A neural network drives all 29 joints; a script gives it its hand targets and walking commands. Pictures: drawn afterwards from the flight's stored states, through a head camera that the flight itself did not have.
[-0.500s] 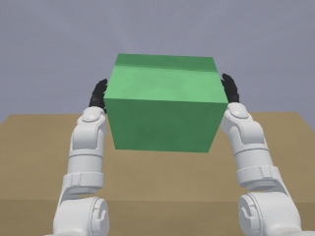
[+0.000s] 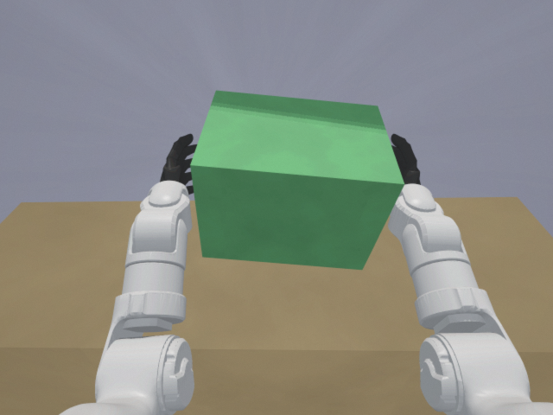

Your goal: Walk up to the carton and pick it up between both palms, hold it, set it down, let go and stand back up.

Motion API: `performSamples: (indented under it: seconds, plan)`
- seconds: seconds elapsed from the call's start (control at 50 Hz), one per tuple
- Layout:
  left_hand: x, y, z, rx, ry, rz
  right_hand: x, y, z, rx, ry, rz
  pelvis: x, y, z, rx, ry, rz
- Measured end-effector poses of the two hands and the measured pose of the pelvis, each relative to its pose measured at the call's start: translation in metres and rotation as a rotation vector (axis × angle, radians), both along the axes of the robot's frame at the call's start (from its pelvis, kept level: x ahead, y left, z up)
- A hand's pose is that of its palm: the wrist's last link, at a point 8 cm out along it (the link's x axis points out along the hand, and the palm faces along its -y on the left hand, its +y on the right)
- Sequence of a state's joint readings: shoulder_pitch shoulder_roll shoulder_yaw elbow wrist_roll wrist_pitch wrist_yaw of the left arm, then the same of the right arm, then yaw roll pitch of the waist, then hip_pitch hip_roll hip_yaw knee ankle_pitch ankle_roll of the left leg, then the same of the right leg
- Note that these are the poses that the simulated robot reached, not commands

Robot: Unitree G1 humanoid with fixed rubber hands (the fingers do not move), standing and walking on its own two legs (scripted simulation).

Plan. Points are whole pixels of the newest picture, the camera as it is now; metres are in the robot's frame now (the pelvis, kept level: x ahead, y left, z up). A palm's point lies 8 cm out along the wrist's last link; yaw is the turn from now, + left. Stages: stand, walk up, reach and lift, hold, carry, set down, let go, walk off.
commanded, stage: hold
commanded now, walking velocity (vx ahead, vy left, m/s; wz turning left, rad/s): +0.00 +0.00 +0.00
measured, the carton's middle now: (290, 181) +0.39 +0.00 +0.20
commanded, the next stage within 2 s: none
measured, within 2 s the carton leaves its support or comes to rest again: neither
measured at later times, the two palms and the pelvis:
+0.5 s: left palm (174, 187) +0.38 +0.18 +0.20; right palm (396, 179) +0.39 -0.15 +0.19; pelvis +0.01 +0.00 +0.00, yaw +0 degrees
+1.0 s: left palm (173, 189) +0.36 +0.17 +0.20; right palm (401, 187) +0.37 -0.16 +0.19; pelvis +0.00 +0.00 +0.00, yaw +0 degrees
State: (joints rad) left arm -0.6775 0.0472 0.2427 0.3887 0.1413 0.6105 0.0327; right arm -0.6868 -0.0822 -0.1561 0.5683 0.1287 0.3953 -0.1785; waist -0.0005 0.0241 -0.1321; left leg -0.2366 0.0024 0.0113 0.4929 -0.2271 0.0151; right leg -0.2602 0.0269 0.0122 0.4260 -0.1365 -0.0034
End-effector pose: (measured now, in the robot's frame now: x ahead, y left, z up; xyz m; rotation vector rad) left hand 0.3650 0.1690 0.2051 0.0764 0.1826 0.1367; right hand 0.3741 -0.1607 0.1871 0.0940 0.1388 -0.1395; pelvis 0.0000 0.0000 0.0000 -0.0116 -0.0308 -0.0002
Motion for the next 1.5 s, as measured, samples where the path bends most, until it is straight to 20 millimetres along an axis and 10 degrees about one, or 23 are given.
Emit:
performSamples:
  seconds: [1.5]
  plan:
    - [0.013,0.005,-0.009,-0.014,0.013,0.001,0.014,0.005,0.003,-0.005,0.007,0.001,0.013,0.002,0.001,-0.003,0.018,0.0]
